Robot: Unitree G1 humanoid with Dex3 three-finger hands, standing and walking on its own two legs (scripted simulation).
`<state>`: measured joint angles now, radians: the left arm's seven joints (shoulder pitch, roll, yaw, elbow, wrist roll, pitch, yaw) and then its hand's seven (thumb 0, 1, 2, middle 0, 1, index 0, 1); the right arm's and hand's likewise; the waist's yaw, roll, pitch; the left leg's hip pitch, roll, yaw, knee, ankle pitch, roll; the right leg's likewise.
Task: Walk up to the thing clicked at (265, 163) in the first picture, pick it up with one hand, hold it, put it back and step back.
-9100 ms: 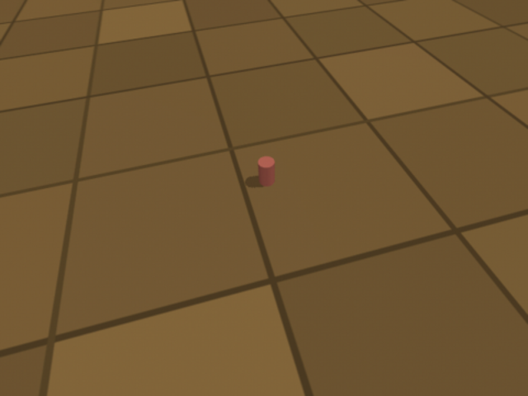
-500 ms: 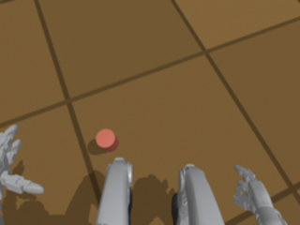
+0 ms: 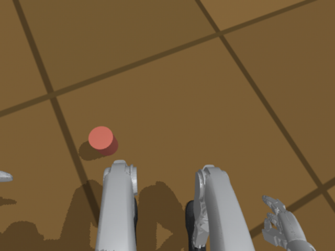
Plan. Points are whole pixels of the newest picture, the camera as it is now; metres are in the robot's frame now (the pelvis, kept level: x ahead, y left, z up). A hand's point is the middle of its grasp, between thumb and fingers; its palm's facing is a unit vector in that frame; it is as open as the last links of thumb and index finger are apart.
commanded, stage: go down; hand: left
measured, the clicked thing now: (104, 142) +0.42 +0.25 -0.39
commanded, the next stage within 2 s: none
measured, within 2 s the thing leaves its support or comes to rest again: neither
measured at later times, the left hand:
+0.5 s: hand out of the picture +0.32 +0.42 -0.06, palm faces +0.24 -0.94 -0.22, open 17.0 cm
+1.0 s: hand out of the picture +0.33 +0.43 -0.07, palm faces +0.25 -0.95 -0.20, open 17.3 cm
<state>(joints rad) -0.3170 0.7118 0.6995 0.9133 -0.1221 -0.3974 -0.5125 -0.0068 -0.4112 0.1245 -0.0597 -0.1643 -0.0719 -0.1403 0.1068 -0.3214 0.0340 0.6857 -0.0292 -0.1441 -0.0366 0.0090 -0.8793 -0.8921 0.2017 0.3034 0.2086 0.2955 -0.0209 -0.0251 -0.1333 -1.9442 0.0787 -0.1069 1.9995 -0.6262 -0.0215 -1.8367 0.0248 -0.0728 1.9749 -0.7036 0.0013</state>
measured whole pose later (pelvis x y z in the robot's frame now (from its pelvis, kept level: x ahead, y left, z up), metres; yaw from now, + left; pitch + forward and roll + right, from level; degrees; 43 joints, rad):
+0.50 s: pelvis -0.01 +0.00 -0.05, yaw -1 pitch +31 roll -6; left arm -0.41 0.78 0.78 0.97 -0.15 -0.42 -0.62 -0.01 -0.46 0.14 -0.05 -0.15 -0.05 -0.13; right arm 0.06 -0.33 0.06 0.73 -0.06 -0.16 -0.04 0.01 -0.90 -0.90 0.20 0.30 0.21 0.30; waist 0.00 -0.03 -0.10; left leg -2.08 0.08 -0.13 2.16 -0.64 -0.02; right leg -1.97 0.03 -0.08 2.14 -0.72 0.00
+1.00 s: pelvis -0.01 +0.00 -0.07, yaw -2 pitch +31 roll -6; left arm -0.44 0.84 0.82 1.01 -0.18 -0.43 -0.66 -0.01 -0.52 0.15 -0.04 -0.13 -0.04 -0.13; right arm 0.07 -0.35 0.08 0.73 -0.06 -0.16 -0.04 0.01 -0.91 -0.91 0.20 0.30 0.21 0.30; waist -0.02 -0.04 -0.07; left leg -2.13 0.08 -0.15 2.22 -0.65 -0.03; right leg -2.01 0.04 -0.09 2.19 -0.73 0.00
